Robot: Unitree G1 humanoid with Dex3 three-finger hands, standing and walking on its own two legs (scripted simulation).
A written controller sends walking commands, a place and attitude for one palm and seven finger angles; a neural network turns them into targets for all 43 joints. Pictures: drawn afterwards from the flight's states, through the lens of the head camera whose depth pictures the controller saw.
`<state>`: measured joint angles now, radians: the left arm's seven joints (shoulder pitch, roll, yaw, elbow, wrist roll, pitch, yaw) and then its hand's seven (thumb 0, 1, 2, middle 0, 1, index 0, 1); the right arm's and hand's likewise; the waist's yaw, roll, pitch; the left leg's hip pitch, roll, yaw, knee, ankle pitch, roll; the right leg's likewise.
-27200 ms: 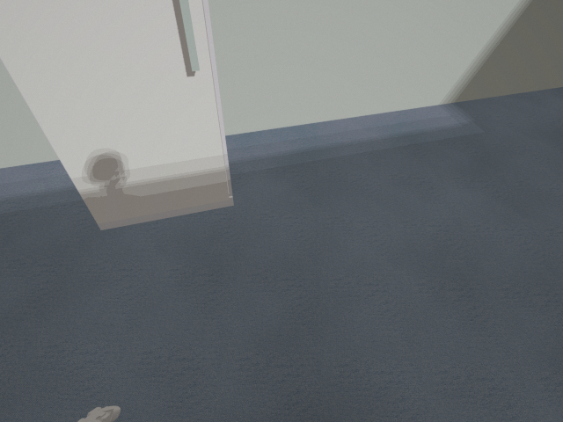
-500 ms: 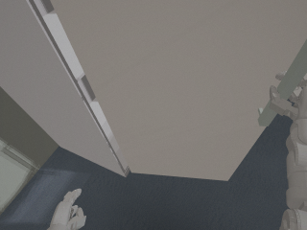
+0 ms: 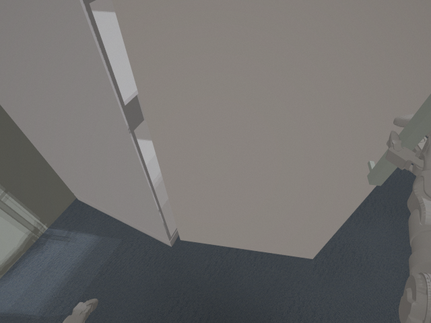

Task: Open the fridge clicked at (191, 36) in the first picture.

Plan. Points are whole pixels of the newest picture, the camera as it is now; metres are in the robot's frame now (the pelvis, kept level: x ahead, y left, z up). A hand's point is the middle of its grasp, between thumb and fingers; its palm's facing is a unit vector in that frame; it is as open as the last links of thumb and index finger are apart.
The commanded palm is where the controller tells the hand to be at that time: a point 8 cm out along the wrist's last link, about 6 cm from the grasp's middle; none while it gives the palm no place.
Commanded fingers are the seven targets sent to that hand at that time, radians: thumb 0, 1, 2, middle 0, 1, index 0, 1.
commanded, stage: stop walking and hold the door back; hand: right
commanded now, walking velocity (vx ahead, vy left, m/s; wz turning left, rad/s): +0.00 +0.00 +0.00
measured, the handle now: out of the picture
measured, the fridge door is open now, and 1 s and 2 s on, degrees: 73 70 70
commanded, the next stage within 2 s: loosen the grip on the handle in 0.04 s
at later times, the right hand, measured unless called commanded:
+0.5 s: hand (399, 151) +0.43 -0.29 +0.10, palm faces +0.33 +0.92 -0.21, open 11.4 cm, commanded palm +0.39 -0.32 +0.12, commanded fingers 0.00 0.55 -0.20 0.33 1.25 0.33 1.25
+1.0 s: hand out of the picture +0.43 -0.36 +0.10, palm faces +0.40 +0.89 -0.22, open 14.6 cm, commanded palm +0.39 -0.39 +0.11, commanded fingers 0.00 0.55 -0.20 0.25 1.15 0.25 1.15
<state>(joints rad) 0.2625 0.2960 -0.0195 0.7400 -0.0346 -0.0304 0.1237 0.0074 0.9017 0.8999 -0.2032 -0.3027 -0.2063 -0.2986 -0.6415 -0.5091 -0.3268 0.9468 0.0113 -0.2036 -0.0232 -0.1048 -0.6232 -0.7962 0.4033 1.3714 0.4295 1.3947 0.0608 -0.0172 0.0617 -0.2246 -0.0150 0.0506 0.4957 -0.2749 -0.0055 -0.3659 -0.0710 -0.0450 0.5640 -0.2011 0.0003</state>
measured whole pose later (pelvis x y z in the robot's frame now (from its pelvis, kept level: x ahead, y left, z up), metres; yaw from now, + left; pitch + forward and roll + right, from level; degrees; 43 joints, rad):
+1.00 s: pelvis +0.04 +0.00 -0.01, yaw +1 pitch +10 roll +2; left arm 0.32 0.27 0.00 0.66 -0.03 -0.05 0.11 0.01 0.90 0.90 -0.20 -0.30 -0.21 -0.30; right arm -0.54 -0.64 -0.53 0.81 0.02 -0.08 0.16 -0.01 0.54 -0.20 0.26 1.15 0.26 1.16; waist 0.03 0.01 -0.07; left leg -0.42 0.00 0.04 0.63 -0.38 -0.01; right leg -0.56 -0.04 -0.03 0.69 -0.31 -0.01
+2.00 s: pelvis +0.02 -0.01 -0.01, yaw -1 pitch +6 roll +2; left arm 0.29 0.26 -0.04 0.62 -0.06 -0.10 0.14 0.01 0.90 0.90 -0.20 -0.30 -0.21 -0.30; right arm -0.21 -0.60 -0.57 0.54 0.18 -0.04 0.28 -0.02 0.54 -0.20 0.25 1.15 0.25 1.15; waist -0.02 -0.02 -0.09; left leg -0.38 0.01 0.06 0.64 -0.36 -0.02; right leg -0.54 -0.03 0.00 0.71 -0.29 -0.02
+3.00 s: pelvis +0.02 +0.00 +0.00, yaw -1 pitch +0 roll +1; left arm 0.20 0.24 -0.05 0.66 -0.01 -0.22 0.12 0.01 0.90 0.90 -0.20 -0.30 -0.21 -0.30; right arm 0.24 -0.41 -0.44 -0.08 0.13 -0.07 -0.07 -0.01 0.16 -0.39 0.24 0.92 0.24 0.92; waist -0.06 -0.04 -0.02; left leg -0.18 0.01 0.05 0.49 -0.31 -0.01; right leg -0.30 -0.02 -0.01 0.52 -0.22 -0.01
